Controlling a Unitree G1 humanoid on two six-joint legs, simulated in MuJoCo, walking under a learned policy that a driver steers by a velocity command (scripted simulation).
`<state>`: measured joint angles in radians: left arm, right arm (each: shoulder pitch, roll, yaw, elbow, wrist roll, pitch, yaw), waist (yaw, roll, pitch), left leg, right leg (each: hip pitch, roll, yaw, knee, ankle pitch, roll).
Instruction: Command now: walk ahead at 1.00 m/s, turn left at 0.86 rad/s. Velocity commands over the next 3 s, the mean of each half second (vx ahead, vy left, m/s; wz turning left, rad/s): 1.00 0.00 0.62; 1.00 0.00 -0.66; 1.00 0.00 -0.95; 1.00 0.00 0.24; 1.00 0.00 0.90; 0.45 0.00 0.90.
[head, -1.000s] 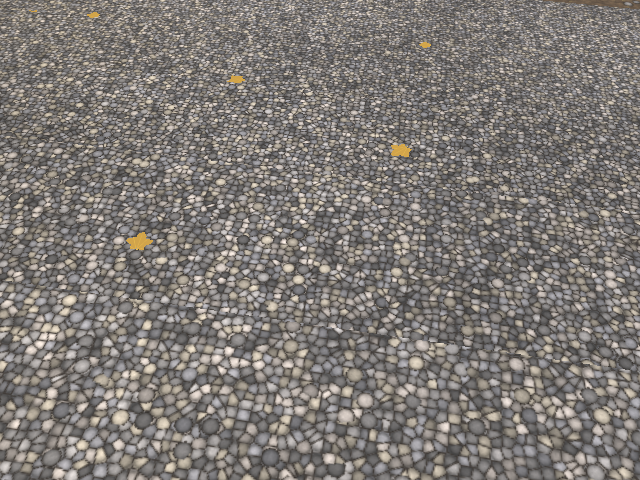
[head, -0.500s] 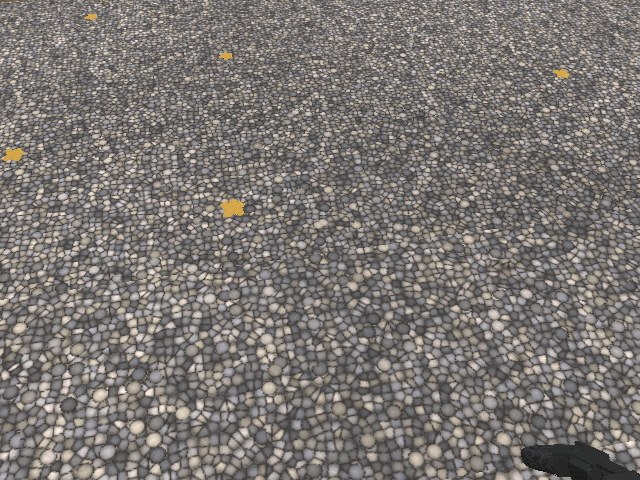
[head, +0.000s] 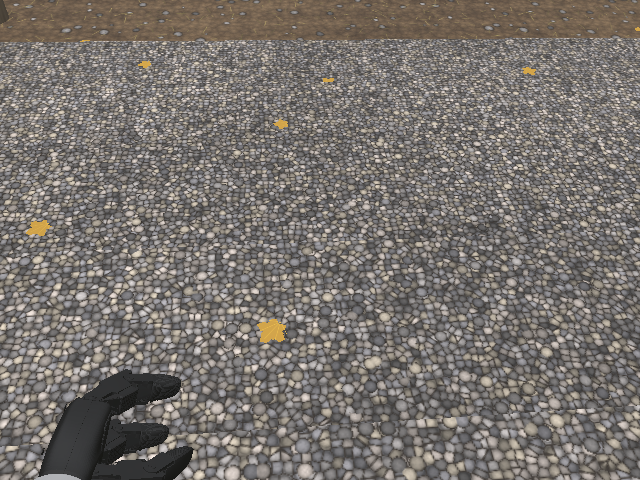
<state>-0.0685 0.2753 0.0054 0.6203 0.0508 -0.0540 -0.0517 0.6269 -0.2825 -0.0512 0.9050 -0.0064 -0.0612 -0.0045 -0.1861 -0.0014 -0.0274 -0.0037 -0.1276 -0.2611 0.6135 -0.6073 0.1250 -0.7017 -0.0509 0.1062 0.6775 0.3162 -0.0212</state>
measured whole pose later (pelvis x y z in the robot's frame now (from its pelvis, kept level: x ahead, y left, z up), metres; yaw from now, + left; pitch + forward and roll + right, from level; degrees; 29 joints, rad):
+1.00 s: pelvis +0.92 +0.03 -0.31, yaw -5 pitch -2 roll +3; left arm 0.33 0.32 0.09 0.93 0.04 -0.02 -0.02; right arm 0.33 -0.24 -0.03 0.97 -0.02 -0.07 -0.04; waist 0.06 -0.06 0.03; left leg -0.14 0.06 0.14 1.77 -0.60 0.02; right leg -0.27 0.09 -0.09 0.53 -0.18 -0.20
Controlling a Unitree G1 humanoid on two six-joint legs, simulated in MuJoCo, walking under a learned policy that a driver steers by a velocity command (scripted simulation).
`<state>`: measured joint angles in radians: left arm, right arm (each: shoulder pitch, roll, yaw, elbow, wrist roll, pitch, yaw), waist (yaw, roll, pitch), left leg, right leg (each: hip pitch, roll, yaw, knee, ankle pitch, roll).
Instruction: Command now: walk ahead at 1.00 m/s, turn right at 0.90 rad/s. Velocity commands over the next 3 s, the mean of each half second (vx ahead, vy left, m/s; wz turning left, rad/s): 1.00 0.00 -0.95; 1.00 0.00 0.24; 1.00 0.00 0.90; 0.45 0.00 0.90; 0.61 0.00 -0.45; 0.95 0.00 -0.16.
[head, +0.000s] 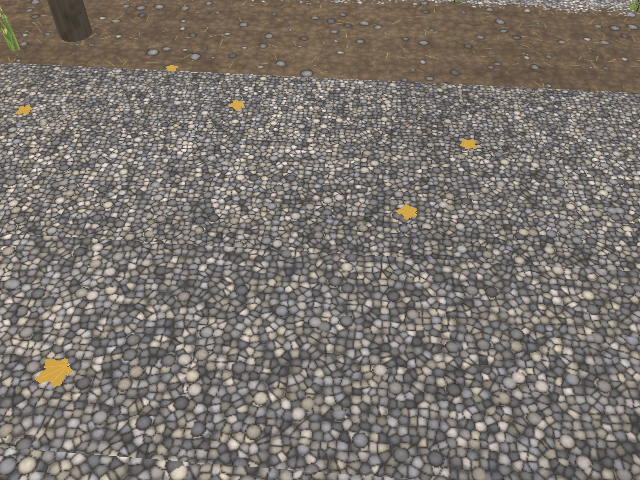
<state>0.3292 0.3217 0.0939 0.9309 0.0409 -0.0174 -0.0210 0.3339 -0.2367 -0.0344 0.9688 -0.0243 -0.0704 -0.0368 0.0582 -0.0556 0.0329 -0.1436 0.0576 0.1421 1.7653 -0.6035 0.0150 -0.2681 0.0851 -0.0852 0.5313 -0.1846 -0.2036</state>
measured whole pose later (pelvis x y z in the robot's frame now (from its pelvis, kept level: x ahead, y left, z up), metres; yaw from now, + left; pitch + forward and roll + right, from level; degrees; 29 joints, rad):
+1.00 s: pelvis +0.85 -0.21 -0.20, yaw -19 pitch +0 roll -3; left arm 0.44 0.24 0.05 1.03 0.03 -0.11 0.01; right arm 0.14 -0.26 -0.05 0.82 -0.03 -0.02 0.03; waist -0.01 0.05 0.08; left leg -0.72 0.12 0.03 1.07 -0.19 0.08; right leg -0.02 0.04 -0.22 0.57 -0.55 -0.02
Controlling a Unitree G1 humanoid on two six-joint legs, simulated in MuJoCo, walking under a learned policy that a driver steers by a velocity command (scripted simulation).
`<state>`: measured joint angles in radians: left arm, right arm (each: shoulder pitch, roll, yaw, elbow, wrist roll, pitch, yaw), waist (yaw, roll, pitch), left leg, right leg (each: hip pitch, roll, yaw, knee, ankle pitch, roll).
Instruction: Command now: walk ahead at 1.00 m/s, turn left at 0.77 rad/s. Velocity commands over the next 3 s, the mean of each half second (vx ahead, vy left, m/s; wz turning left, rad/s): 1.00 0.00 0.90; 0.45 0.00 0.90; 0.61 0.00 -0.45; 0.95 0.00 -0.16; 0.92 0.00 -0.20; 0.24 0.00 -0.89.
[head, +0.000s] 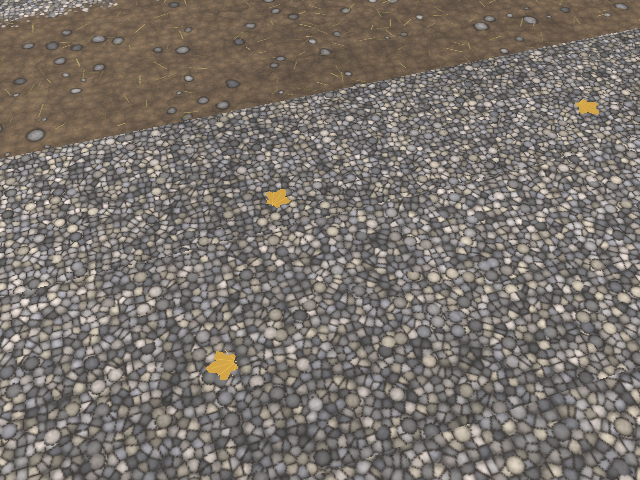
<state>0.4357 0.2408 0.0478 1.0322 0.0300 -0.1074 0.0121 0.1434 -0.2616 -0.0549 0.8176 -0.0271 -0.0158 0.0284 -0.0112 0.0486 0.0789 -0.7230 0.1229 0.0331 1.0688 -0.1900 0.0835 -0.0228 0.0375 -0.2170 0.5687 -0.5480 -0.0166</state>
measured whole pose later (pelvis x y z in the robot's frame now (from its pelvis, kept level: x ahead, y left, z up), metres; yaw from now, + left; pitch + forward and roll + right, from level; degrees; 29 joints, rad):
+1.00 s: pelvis +0.82 +0.16 -0.17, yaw +54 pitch +0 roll -1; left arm 0.36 0.24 0.03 0.79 0.00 -0.01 0.03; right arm 0.04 -0.28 -0.03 0.63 -0.02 0.02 0.02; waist 0.06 0.02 0.11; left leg -0.51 -0.10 0.10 0.71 -0.19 0.18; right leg -0.35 -0.04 -0.15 1.28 -0.55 0.04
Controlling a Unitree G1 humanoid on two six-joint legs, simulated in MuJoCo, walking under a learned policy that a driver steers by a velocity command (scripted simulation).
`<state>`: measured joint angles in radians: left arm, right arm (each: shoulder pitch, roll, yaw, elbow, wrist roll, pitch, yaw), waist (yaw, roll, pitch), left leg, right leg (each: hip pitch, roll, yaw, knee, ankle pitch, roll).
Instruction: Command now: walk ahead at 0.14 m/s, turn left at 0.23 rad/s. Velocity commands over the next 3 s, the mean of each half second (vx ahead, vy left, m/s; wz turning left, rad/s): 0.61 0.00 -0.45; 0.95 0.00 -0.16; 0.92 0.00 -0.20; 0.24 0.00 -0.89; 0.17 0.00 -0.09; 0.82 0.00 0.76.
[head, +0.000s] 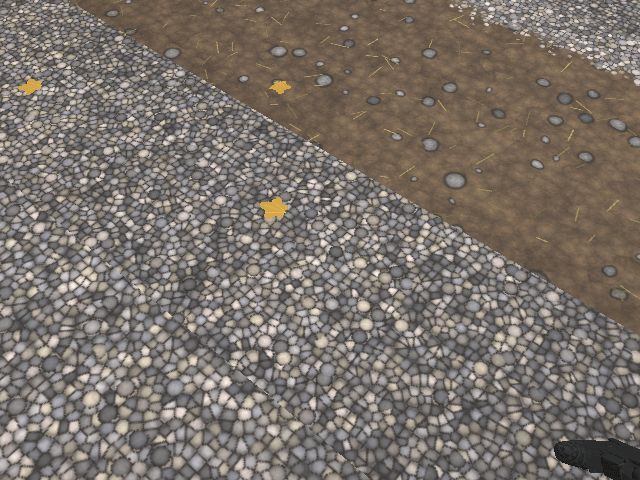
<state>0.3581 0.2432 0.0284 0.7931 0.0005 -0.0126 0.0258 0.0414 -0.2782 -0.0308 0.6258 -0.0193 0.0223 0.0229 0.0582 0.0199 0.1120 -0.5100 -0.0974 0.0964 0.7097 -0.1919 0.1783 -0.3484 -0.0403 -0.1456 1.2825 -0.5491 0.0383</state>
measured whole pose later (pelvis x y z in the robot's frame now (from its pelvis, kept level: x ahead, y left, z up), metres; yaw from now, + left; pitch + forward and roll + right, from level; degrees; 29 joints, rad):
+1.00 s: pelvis +0.56 -0.26 -0.13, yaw -20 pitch +3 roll -1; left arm 0.50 0.32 0.04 0.96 0.03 -0.05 0.05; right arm 0.17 -0.31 -0.07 0.78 -0.04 -0.08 0.01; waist 0.03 0.02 -0.01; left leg -0.32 -0.07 0.05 0.40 -0.08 0.14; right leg 0.06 0.12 -0.02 1.46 -0.57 -0.07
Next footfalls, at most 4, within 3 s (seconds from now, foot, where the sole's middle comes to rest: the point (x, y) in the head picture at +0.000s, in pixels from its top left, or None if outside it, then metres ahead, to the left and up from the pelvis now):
0.38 right None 0.12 -0.19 -0.74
0.96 left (456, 401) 0.65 -0.24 -0.91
1.30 right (535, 289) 0.97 -0.47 -0.91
1.68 left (492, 211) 1.38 -0.44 -1.08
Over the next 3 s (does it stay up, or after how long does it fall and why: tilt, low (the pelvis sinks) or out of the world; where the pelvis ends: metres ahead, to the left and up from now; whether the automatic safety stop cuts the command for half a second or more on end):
stays up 1.70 -0.83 -0.31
